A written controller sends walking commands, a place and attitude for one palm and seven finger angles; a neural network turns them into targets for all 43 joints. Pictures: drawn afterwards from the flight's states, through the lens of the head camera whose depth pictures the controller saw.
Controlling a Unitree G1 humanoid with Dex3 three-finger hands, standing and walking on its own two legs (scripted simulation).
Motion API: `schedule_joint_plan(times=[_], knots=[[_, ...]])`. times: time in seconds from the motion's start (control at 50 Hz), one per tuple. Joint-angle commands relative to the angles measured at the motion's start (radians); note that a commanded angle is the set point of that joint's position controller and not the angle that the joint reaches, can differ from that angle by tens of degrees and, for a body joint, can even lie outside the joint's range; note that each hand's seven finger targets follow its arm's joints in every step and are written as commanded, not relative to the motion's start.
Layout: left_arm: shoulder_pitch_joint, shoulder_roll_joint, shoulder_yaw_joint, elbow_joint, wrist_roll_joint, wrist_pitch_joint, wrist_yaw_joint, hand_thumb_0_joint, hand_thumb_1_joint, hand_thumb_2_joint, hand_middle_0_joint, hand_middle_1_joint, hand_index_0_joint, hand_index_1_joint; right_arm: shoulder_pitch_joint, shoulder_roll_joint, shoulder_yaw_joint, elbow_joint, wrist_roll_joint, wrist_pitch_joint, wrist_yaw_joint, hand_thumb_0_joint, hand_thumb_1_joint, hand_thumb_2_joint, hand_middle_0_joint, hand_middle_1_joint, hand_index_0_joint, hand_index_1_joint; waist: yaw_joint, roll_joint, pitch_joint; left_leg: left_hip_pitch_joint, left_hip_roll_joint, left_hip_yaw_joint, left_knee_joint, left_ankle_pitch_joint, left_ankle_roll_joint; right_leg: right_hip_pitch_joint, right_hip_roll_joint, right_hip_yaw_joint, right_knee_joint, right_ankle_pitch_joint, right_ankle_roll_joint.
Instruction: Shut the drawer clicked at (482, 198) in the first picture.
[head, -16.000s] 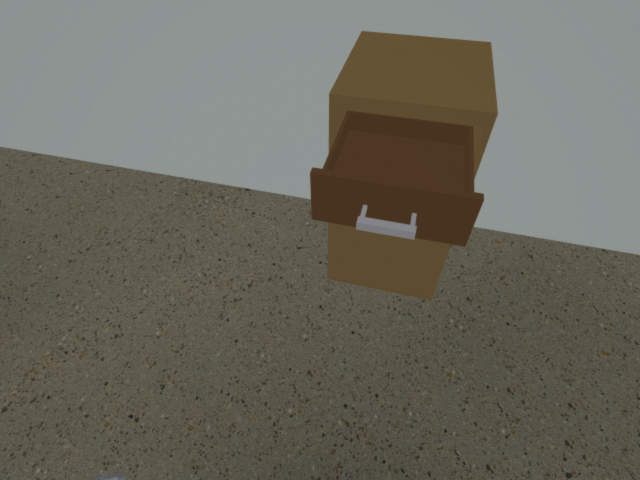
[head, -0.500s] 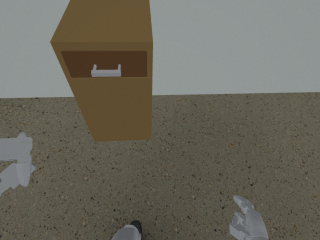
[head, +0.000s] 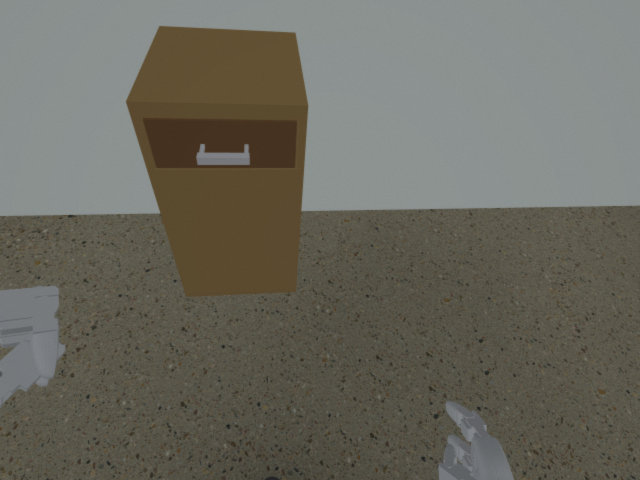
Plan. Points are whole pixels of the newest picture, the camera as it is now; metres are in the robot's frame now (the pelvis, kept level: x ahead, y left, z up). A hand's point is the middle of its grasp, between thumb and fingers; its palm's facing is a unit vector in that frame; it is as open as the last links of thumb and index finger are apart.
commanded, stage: stop stepping back and stand still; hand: left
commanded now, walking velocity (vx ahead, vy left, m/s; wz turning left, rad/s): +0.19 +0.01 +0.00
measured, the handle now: (224, 153) +0.84 +0.25 -0.11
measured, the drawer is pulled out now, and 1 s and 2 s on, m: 0.00 0.00 0.00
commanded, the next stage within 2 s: let the arm hang, fingers relaxed in 0.32 s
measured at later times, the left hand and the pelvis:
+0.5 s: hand (85, 391) +0.19 +0.25 +0.07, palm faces +0.19 -0.85 -0.49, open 3.2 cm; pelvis -0.02 +0.02 -0.02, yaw -1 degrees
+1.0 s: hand out of the picture -0.08 +0.17 -0.17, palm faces +0.05 -0.98 -0.20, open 5.3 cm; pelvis +0.00 +0.00 +0.00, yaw +0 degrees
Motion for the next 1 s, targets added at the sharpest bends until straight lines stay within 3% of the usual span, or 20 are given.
schedule_joint_plan(times=[0.0, 0.04, 0.08, 0.1, 0.14, 0.16, 0.18, 0.22, 0.26, 0.34, 0.38, 0.4, 0.42, 0.44, 0.48, 0.54, 0.6, 0.7, 0.8, 0.98], knots=[[-0.027, 0.107, 0.102, -0.150, -0.024, -0.014, 0.014, 0.000, 0.900, 0.900, -1.400, -1.600, -1.400, -1.600, -0.078, -0.174, -0.095, -0.088, 0.001, 0.004, -0.024, 0.000, -0.900, -0.900, 0.200, 0.300, 0.200, 0.300, 0.004, -0.102, -0.074, 0.239, 0.012, -0.034, 0.397, -0.174, -0.038, -0.340, -0.268, 0.253, -0.247, -0.281, -0.144], [-0.103, 0.080, 0.075, -0.106, -0.012, 0.009, 0.023, 0.000, 0.900, 0.900, -1.400, -1.600, -1.400, -1.600, -0.084, -0.182, -0.097, -0.086, 0.017, 0.021, -0.028, 0.000, -0.900, -0.900, 0.200, 0.300, 0.200, 0.300, -0.012, -0.157, 0.040, 0.158, 0.044, -0.064, 0.480, -0.202, -0.020, -0.436, -0.315, 0.268, -0.237, -0.363, -0.157], [-0.200, 0.088, 0.058, -0.109, -0.002, 0.009, 0.035, 0.000, 0.900, 0.900, -1.400, -1.600, -1.400, -1.600, -0.108, -0.185, -0.082, -0.085, 0.022, 0.009, -0.043, 0.000, -0.900, -0.900, 0.200, 0.300, 0.200, 0.300, -0.021, -0.066, 0.087, 0.193, 0.065, -0.052, 0.296, -0.258, 0.002, -0.418, -0.257, 0.170, -0.116, -0.316, -0.102], [-0.216, 0.088, 0.056, -0.096, 0.009, 0.008, 0.037, 0.000, 0.900, 0.900, -1.400, -1.600, -1.400, -1.600, -0.108, -0.198, -0.075, -0.080, 0.018, 0.000, -0.051, 0.000, -0.900, -0.900, 0.200, 0.300, 0.200, 0.300, -0.020, 0.054, 0.113, 0.193, 0.071, -0.068, 0.142, -0.294, 0.019, -0.391, -0.188, 0.118, 0.002, -0.266, -0.068], [-0.220, 0.088, 0.063, -0.155, 0.016, -0.015, 0.041, 0.000, 0.900, 0.900, -1.400, -1.600, -1.400, -1.600, -0.081, -0.203, -0.067, -0.109, 0.021, -0.029, -0.049, 0.000, -0.900, -0.900, 0.200, 0.300, 0.200, 0.300, -0.009, 0.349, 0.082, 0.183, 0.291, -0.514, -0.216, -0.498, 0.131, -0.369, -0.007, -0.024, 0.375, -0.143, 0.035], [-0.236, 0.131, 0.093, -0.175, 0.021, -0.029, 0.037, 0.000, 0.900, 0.900, -1.400, -1.600, -1.400, -1.600, -0.097, -0.165, -0.057, -0.099, 0.018, -0.047, -0.041, 0.000, -0.900, -0.900, 0.200, 0.300, 0.200, 0.300, -0.006, 0.314, 0.042, 0.106, 0.327, -0.614, -0.342, -0.697, 0.114, -0.319, -0.016, 0.043, 0.544, -0.149, 0.033], [-0.226, 0.165, 0.122, -0.227, 0.022, -0.040, 0.034, 0.000, 0.900, 0.900, -1.400, -1.600, -1.400, -1.600, -0.111, -0.161, -0.062, -0.107, 0.012, -0.057, -0.035, 0.000, -0.900, -0.900, 0.200, 0.300, 0.200, 0.300, 0.013, 0.265, 0.029, 0.097, 0.322, -0.618, -0.344, -0.678, 0.087, -0.317, -0.030, 0.070, 0.590, -0.112, 0.025], [-0.097, 0.123, 0.097, -0.227, 0.021, -0.034, 0.033, 0.000, 0.900, 0.900, -1.400, -1.600, -1.400, -1.600, -0.116, -0.154, -0.065, -0.101, 0.011, -0.066, -0.011, 0.000, -0.900, -0.900, 0.200, 0.300, 0.200, 0.300, 0.032, 0.154, -0.011, 0.064, 0.285, -0.442, -0.310, -0.532, 0.083, -0.217, -0.055, 0.053, 0.525, -0.050, 0.023], [-0.016, 0.081, 0.068, -0.228, 0.024, -0.032, 0.034, 0.000, 0.900, 0.900, -1.400, -1.600, -1.400, -1.600, -0.112, -0.161, -0.066, -0.102, 0.013, -0.061, 0.004, 0.000, -0.900, -0.900, 0.200, 0.300, 0.200, 0.300, 0.036, 0.255, -0.024, -0.005, 0.226, -0.265, -0.297, -0.486, 0.066, -0.079, -0.036, -0.027, 0.381, -0.055, 0.023], [0.024, 0.081, 0.077, -0.124, 0.021, -0.013, 0.037, 0.000, 0.900, 0.900, -1.400, -1.600, -1.400, -1.600, -0.101, -0.178, -0.075, -0.110, 0.008, -0.020, -0.010, 0.000, -0.900, -0.900, 0.200, 0.300, 0.200, 0.300, 0.025, 0.199, 0.002, -0.114, 0.160, -0.146, -0.202, -0.473, 0.020, 0.137, -0.015, -0.069, 0.025, -0.055, 0.008], [0.002, 0.110, 0.106, -0.084, 0.018, -0.013, 0.035, 0.000, 0.900, 0.900, -1.400, -1.600, -1.400, -1.600, -0.088, -0.164, -0.081, -0.110, 0.006, 0.003, -0.018, 0.000, -0.900, -0.900, 0.200, 0.300, 0.200, 0.300, 0.005, 0.004, 0.005, -0.052, 0.077, -0.064, 0.075, -0.291, -0.004, 0.044, -0.159, 0.129, -0.164, -0.023, -0.048], [-0.084, -0.097, -0.240, 0.720, 0.106, 0.123, -0.108, 0.000, 0.900, 0.900, -1.400, -1.600, -1.400, -1.600, -0.046, -0.245, -0.107, 0.099, 0.024, -0.037, 0.063, 0.000, -0.900, -0.900, 0.200, 0.300, 0.200, 0.300, -0.009, -0.053, -0.045, -0.053, 0.078, -0.037, 0.371, -0.102, 0.003, -0.012, -0.364, 0.146, 0.011, 0.585, -0.074], [-0.146, -0.092, -0.246, 0.743, 0.096, 0.179, -0.126, 0.000, 0.900, 0.900, -1.360, -1.557, -1.360, -1.557, 0.024, -0.159, -0.113, 0.093, 0.029, 0.011, 0.070, 0.000, -0.900, -0.900, 0.200, 0.300, 0.200, 0.300, -0.036, -0.067, -0.128, 0.066, 0.076, -0.033, 0.339, -0.177, -0.013, -0.064, -0.337, 0.139, 0.100, 0.668, -0.101], [-0.248, -0.117, -0.275, 0.748, 0.082, 0.195, -0.137, 0.000, 0.900, 0.900, -1.320, -1.513, -1.320, -1.513, 0.047, -0.173, -0.114, 0.105, 0.038, 0.046, 0.070, 0.000, -0.900, -0.900, 0.200, 0.300, 0.200, 0.300, -0.054, -0.097, -0.087, 0.121, 0.057, -0.051, 0.305, -0.177, -0.008, -0.224, -0.293, 0.078, 0.096, 0.254, -0.079], [-0.261, -0.135, -0.287, 0.865, 0.087, 0.211, -0.134, 0.000, 0.900, 0.900, -1.240, -1.427, -1.240, -1.427, 0.020, -0.205, -0.109, 0.085, 0.003, 0.087, 0.059, 0.000, -0.900, -0.900, 0.200, 0.300, 0.200, 0.300, 0.002, -0.238, -0.006, 0.040, 0.086, -0.110, 0.287, -0.101, 0.044, -0.228, -0.193, 0.014, 0.093, 0.028, -0.022], [-0.325, -0.130, -0.294, 1.057, 0.083, 0.217, -0.133, 0.000, 0.900, 0.900, -1.120, -1.297, -1.120, -1.297, 0.001, -0.186, -0.098, 0.128, -0.014, 0.099, 0.047, 0.000, -0.900, -0.900, 0.200, 0.300, 0.200, 0.300, 0.007, -0.178, 0.008, 0.078, 0.065, -0.091, 0.266, 0.028, 0.053, -0.186, -0.222, 0.029, 0.084, 0.155, -0.041], [-0.359, -0.129, -0.305, 1.271, 0.070, 0.221, -0.129, 0.000, 0.900, 0.900, -1.000, -1.167, -1.000, -1.167, -0.004, -0.176, -0.084, 0.204, -0.014, 0.106, 0.039, 0.000, -0.900, -0.900, 0.200, 0.300, 0.200, 0.300, 0.022, 0.106, 0.119, -0.001, 0.110, -0.205, 0.073, -0.009, 0.072, -0.142, -0.142, 0.007, 0.089, 0.039, 0.002], [-0.300, -0.158, -0.317, 1.532, 0.057, 0.197, -0.123, 0.000, 0.900, 0.900, -0.800, -0.950, -0.800, -0.950, 0.042, -0.128, -0.078, 0.318, -0.003, 0.108, 0.022, 0.000, -0.900, -0.900, 0.200, 0.300, 0.200, 0.300, 0.034, 0.217, 0.036, 0.086, 0.096, -0.158, 0.013, -0.036, 0.056, -0.011, -0.154, 0.023, -0.006, 0.125, -0.013], [-0.278, -0.180, -0.341, 1.663, 0.056, 0.184, -0.122, 0.000, 0.900, 0.900, -0.600, -0.733, -0.600, -0.733, 0.110, -0.107, -0.079, 0.405, 0.010, 0.109, 0.014, 0.000, -0.900, -0.900, 0.200, 0.300, 0.200, 0.300, 0.021, 0.065, 0.003, 0.199, 0.096, -0.112, 0.029, 0.055, 0.048, -0.001, -0.173, 0.017, -0.064, 0.223, -0.016], [-0.225, -0.219, -0.361, 1.793, 0.054, 0.184, -0.105, 0.000, 0.900, 0.900, -0.240, -0.343, -0.240, -0.343, 0.147, -0.071, -0.072, 0.516, 0.016, 0.114, 0.008, 0.000, -0.900, -0.900, 0.200, 0.300, 0.200, 0.300, 0.023, 0.033, 0.104, 0.222, 0.099, -0.093, -0.013, 0.033, 0.045, -0.045, -0.165, 0.013, -0.106, 0.144, -0.011]])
